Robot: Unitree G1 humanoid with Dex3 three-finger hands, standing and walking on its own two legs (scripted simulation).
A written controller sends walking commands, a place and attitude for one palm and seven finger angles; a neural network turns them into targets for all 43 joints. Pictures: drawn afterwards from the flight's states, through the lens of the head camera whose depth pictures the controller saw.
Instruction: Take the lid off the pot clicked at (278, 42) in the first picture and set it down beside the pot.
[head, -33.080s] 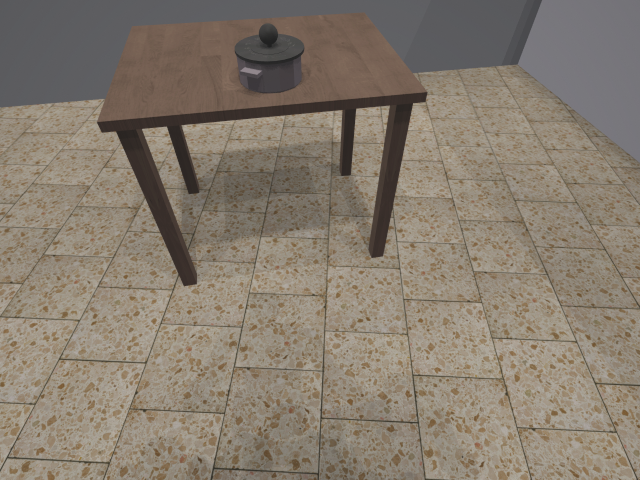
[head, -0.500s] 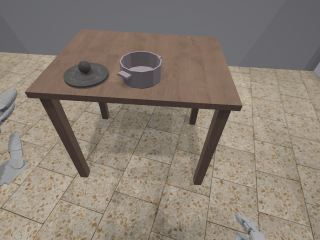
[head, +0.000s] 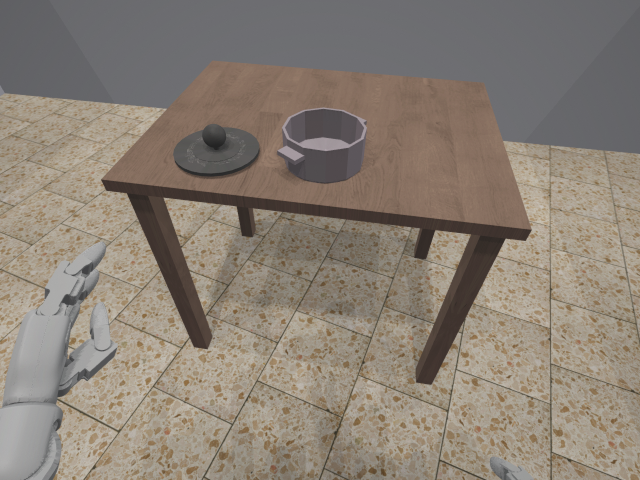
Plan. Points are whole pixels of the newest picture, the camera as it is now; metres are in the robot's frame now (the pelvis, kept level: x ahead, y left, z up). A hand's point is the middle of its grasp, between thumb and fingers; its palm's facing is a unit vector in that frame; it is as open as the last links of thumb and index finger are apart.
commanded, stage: let the arm hang, fingers relaxed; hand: left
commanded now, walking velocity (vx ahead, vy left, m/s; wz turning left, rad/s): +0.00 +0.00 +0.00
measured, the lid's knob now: (214, 135) +0.78 +0.27 +0.03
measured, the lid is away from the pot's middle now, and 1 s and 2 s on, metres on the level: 0.24 0.24 0.24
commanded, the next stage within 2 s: look to check the result in 1.02 s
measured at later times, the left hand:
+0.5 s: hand out of the picture +0.04 +0.19 -0.17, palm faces +0.03 -0.98 -0.22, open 7.2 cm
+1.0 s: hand out of the picture +0.12 +0.18 -0.16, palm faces +0.00 -0.98 -0.20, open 7.3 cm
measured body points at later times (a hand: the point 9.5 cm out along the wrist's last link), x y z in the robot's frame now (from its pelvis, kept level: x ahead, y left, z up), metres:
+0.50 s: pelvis +0.06 +0.00 +0.01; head +0.10 +0.01 +0.46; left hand +0.04 +0.24 -0.15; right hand +0.07 -0.23 -0.14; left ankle +0.03 +0.11 -0.72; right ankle +0.01 -0.10 -0.72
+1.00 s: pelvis +0.07 +0.01 +0.01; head +0.08 +0.01 +0.46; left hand +0.12 +0.23 -0.14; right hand +0.05 -0.21 -0.14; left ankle +0.03 +0.11 -0.72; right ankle +0.01 -0.10 -0.72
